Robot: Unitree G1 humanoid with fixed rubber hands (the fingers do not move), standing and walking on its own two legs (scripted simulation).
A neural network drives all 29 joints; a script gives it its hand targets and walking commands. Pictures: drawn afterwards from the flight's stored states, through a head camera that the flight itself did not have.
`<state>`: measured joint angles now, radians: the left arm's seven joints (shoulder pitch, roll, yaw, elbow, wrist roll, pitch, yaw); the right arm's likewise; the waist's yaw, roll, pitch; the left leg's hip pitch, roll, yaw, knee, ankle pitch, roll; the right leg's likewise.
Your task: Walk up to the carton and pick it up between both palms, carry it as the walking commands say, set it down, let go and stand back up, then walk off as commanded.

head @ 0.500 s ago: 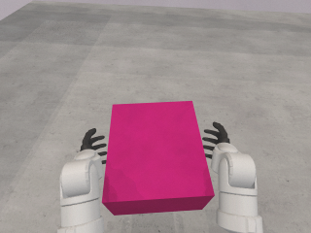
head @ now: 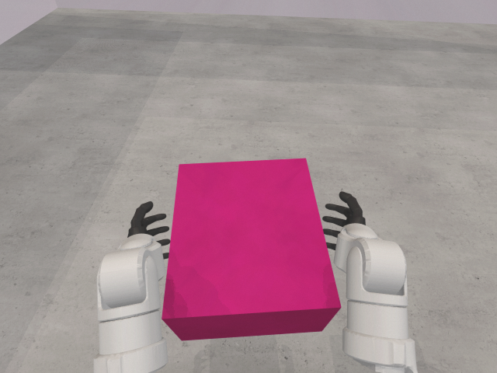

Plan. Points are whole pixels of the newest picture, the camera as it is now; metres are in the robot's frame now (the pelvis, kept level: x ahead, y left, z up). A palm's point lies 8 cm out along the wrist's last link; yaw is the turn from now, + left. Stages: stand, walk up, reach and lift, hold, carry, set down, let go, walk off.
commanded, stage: carry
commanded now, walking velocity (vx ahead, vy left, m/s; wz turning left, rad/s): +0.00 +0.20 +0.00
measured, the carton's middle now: (247, 244) +0.35 +0.00 +0.00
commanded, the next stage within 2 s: none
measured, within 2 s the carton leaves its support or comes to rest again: neither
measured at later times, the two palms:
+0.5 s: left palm (29, 274) +0.25 +0.29 +0.10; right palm (264, 262) +0.25 -0.02 +0.11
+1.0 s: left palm (56, 187) +0.41 +0.32 +0.10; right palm (242, 181) +0.40 +0.01 +0.11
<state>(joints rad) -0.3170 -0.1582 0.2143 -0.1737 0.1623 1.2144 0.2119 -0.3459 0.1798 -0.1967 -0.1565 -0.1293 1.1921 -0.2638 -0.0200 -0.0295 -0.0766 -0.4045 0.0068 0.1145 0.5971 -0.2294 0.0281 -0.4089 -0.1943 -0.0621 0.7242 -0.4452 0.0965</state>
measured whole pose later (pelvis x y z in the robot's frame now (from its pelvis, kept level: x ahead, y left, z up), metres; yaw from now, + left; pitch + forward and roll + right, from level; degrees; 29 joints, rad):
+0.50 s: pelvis -0.03 +0.14 +0.02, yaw -1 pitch +2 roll -2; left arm -0.29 -0.16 0.20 -0.17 0.16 1.23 0.22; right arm -0.31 0.16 -0.17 -0.15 -0.13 1.20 -0.25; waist 0.00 0.01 -0.08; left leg -0.29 0.02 0.13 0.45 -0.20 0.08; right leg -0.45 -0.09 -0.06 0.85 -0.41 0.04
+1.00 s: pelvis +0.11 +0.17 +0.03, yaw -1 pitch +5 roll -4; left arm -0.32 -0.17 0.18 -0.22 0.16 1.21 0.22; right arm -0.32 0.17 -0.20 -0.24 -0.11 1.20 -0.27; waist -0.02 0.04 -0.04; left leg 0.00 -0.02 0.11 0.15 -0.25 0.10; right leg -0.53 -0.06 -0.11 0.61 -0.17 0.02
